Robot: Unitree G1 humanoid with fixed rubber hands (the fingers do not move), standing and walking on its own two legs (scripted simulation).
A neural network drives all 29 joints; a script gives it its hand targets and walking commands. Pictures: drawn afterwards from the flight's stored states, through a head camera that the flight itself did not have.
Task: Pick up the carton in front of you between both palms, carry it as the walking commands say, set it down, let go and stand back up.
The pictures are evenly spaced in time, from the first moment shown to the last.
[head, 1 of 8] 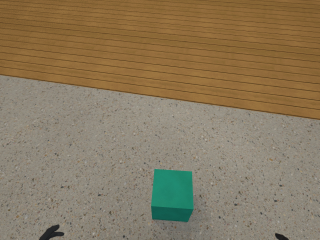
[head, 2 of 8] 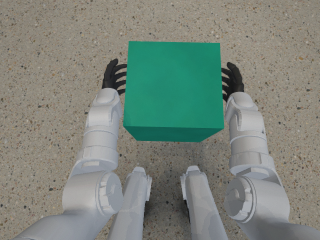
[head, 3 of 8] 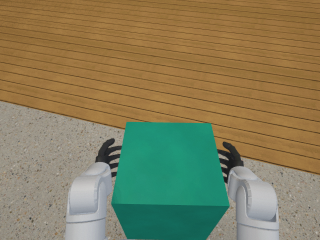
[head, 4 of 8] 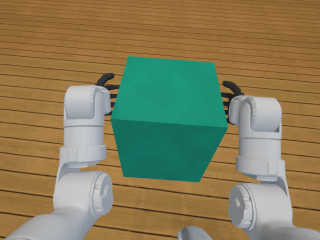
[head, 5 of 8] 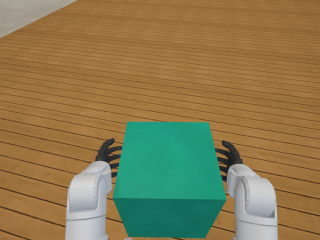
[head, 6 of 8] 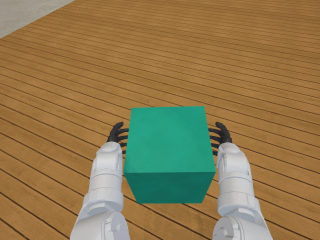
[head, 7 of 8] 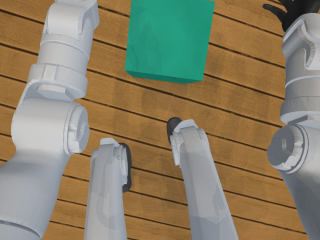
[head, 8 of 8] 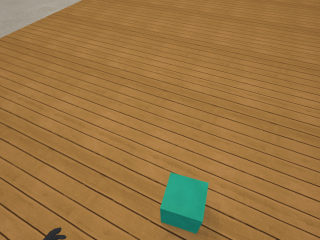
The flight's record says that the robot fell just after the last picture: no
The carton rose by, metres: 1.14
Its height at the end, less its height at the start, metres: +0.40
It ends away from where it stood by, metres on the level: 5.68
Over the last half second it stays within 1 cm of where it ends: yes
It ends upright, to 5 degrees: yes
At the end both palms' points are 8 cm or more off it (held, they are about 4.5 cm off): yes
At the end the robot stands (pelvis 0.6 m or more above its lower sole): yes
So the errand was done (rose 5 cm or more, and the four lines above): yes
